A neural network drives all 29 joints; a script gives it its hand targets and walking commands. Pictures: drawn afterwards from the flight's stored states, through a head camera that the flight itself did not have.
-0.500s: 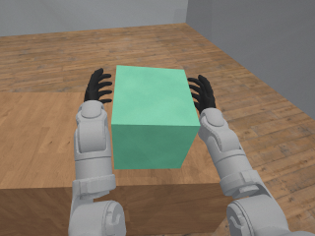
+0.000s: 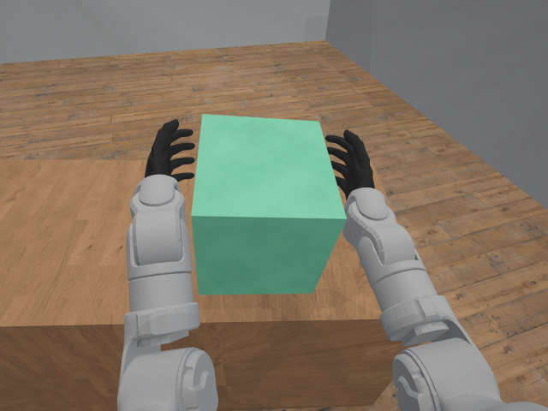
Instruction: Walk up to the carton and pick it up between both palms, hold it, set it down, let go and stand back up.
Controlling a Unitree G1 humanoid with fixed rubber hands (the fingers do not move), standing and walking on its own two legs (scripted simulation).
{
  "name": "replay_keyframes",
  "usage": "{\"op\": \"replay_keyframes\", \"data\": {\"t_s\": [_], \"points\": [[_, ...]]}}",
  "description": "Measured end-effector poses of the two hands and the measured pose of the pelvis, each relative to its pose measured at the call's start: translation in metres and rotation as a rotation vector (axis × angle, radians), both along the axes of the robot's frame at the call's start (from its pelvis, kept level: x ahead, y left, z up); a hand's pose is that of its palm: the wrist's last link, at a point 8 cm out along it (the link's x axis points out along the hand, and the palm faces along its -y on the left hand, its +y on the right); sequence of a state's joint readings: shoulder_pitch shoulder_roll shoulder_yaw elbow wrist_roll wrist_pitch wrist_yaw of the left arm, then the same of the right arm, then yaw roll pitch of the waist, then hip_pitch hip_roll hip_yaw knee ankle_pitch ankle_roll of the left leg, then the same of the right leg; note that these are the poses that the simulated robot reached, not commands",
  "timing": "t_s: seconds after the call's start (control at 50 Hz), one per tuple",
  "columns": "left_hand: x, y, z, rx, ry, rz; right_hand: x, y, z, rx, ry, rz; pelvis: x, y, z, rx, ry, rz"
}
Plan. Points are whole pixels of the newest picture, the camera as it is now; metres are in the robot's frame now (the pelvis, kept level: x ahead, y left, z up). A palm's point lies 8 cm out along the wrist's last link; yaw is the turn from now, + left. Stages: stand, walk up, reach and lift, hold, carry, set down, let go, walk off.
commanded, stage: hold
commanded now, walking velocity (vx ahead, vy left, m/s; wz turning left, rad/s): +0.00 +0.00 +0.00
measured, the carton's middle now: (259, 207) +0.37 +0.01 +0.12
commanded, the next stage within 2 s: none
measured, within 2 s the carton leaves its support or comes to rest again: neither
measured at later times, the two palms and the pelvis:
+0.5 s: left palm (165, 177) +0.36 +0.14 +0.19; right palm (359, 183) +0.36 -0.13 +0.17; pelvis +0.00 +0.00 +0.00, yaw -1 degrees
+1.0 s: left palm (167, 179) +0.36 +0.14 +0.19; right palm (362, 183) +0.35 -0.13 +0.17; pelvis +0.00 -0.01 +0.00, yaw +0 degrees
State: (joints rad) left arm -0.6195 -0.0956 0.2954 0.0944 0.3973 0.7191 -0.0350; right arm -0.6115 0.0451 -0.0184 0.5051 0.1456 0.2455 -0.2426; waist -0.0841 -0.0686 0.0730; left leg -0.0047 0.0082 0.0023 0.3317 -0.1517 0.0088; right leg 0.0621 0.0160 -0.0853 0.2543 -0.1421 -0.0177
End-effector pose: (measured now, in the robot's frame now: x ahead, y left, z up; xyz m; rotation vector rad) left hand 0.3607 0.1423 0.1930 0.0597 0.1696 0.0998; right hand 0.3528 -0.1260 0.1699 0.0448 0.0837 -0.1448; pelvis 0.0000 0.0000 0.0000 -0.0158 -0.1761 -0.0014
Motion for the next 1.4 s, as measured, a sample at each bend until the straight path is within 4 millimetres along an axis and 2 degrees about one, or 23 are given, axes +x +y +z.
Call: {"op": "replay_keyframes", "data": {"t_s": [0.36,0.74,1.08,1.4], "points": [[0.0,0.001,0.0,0.005,-0.001,0.002,0.001,0.001,0.0,0.0,-0.003,0.002,0.002,0.002,0.0,-0.001,-0.003,-0.004],[0.001,-0.013,-0.004,0.003,0.005,0.005,0.003,-0.013,0.001,-0.012,-0.004,0.006,0.006,-0.008,0.0,0.001,-0.009,-0.009],[-0.001,-0.006,0.0,-0.001,0.006,0.007,0.001,-0.006,0.004,-0.008,-0.005,0.007,0.0,-0.006,0.0,0.003,0.001,-0.006],[0.001,-0.007,0.0,0.002,0.002,0.0,0.002,-0.008,0.005,-0.007,-0.012,0.001,0.003,-0.002,0.0,0.0,-0.002,-0.015]]}}
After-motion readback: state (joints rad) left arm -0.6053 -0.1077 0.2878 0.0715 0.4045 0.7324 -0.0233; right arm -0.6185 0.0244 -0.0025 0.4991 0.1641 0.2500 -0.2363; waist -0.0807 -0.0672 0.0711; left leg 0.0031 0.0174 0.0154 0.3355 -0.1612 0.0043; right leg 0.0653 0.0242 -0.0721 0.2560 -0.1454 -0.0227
